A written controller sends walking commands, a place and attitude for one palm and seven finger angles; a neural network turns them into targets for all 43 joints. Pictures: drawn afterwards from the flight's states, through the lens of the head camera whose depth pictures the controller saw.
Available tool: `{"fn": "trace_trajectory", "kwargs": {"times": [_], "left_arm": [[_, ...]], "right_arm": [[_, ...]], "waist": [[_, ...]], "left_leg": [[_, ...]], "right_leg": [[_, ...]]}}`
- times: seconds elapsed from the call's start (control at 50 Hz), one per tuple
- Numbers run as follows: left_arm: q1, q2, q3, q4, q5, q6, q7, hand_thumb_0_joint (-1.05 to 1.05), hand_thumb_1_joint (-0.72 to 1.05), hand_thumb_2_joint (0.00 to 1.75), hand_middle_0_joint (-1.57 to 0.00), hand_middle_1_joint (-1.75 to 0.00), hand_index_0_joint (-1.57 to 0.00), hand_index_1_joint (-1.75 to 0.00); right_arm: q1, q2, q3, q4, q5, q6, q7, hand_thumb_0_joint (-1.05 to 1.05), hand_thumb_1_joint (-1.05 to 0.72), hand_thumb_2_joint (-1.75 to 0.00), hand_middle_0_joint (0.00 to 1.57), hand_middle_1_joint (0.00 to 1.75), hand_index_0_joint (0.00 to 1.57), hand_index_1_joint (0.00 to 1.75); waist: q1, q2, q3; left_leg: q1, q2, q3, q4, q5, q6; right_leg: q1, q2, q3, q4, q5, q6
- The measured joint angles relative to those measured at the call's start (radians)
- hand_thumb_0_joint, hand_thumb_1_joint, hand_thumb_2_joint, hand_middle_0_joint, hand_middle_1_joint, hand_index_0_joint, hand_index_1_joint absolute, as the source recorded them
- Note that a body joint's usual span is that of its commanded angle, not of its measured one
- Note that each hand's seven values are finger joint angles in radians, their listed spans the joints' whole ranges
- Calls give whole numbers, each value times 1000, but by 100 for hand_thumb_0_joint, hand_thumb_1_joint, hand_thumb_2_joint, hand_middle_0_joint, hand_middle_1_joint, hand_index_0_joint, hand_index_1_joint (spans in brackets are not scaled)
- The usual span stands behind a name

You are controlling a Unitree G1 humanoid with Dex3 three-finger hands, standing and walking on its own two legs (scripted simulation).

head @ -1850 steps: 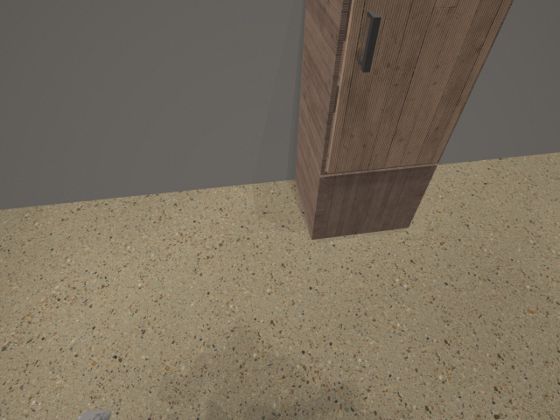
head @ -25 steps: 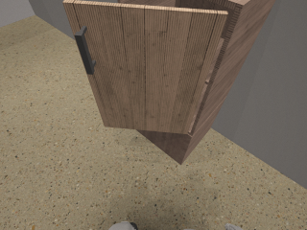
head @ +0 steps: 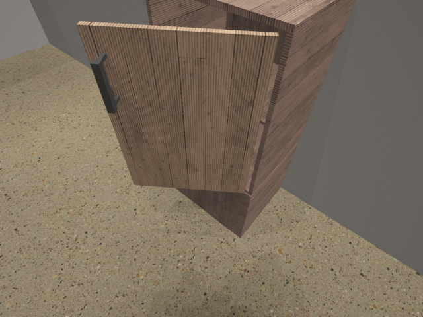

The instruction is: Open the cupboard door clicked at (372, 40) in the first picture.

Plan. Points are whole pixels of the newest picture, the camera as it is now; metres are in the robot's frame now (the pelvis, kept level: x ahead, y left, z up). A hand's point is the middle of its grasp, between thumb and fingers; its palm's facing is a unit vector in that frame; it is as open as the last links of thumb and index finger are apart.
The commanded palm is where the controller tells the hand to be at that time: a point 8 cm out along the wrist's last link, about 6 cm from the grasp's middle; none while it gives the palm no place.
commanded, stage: come to a stop and stand still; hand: left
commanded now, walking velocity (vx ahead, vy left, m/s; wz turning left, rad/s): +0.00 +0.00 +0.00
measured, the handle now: (107, 83) +0.59 +0.28 +0.12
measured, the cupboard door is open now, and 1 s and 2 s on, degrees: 36 36 36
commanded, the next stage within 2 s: look again from close up in 1.14 s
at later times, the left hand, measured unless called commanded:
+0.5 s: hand out of the picture +0.02 +0.24 -0.17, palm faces +0.01 -0.96 -0.26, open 7.4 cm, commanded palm none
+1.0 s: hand out of the picture -0.09 +0.22 -0.18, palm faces +0.02 -0.98 -0.19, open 7.4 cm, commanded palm none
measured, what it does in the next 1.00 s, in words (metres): shifts its weight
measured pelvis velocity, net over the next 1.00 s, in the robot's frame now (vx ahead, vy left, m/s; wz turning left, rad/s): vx -0.06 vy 0.04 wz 0.01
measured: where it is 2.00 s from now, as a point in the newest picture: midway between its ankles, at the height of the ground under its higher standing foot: outside the picture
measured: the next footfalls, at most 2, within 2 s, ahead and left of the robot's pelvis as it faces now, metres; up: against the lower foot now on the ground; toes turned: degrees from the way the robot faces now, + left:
none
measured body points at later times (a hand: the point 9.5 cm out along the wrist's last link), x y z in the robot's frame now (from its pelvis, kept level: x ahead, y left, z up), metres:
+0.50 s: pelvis -0.04 +0.02 +0.00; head -0.05 +0.03 +0.44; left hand +0.02 +0.29 -0.15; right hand +0.06 -0.24 -0.13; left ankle +0.01 +0.13 -0.74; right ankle -0.03 -0.10 -0.74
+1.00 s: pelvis -0.06 +0.04 +0.00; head -0.06 +0.05 +0.45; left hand -0.09 +0.27 -0.16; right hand -0.06 -0.19 -0.16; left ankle +0.01 +0.13 -0.74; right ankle -0.03 -0.10 -0.74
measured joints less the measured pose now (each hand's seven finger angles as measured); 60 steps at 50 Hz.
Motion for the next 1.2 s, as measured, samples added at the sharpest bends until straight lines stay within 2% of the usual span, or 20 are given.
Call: {"fn": "trace_trajectory", "kwargs": {"times": [0.12, 0.24, 0.38, 0.54, 0.76, 1.2], "left_arm": [[52, 19, -8, -88, 15, -25, 4, 1, 91, 90, -21, -30, -20, -30], [58, 54, 1, -134, 17, -17, 9, 1, 91, 90, -20, -30, -20, -30], [34, 79, -9, -154, 17, -13, 1, 1, 90, 90, -20, -30, -20, -30], [36, 94, -19, -131, 19, -13, -8, 1, 90, 90, -20, -30, -20, -30], [84, 81, -22, -74, 21, -9, -4, 1, 90, 90, -20, -30, -20, -30], [175, -40, -20, -20, 25, -13, 13, 0, 90, 90, -20, -30, -20, -30]], "right_arm": [[12, -27, -9, -109, -8, -27, 8, 1, -91, -90, 21, 30, 20, 30], [-26, -66, -17, -154, -7, -26, 8, 1, -91, -90, 21, 30, 20, 30], [-83, -101, -8, -174, -8, -22, 19, 1, -91, -90, 20, 30, 20, 30], [-97, -112, 4, -162, -6, -23, 30, 1, -91, -90, 20, 30, 20, 30], [-42, -89, 9, -96, -1, -14, 33, 1, -91, -90, 20, 30, 20, 30], [33, 17, -5, -36, 6, -3, 23, 1, -91, -90, 20, 30, 20, 30]], "waist": [[-11, 26, -3], [1, 14, -19], [15, 5, -29], [18, -3, -37], [16, -9, -26], [12, -7, -22]], "left_leg": [[-54, -1, -7, 76, -26, 6], [-48, -10, 1, 110, -42, 17], [-44, -18, 5, 96, -16, 29], [-36, -29, 7, 43, 33, 40], [-40, -43, 7, -2, 75, 53], [-76, -49, 23, 8, 83, 62]], "right_leg": [[-47, -3, -7, 69, -26, -2], [-48, -15, 2, 115, -44, 8], [-43, -22, 5, 98, -16, 20], [-35, -32, 5, 46, 33, 31], [-39, -44, 5, 5, 73, 44], [-84, -51, 21, 24, 82, 51]]}}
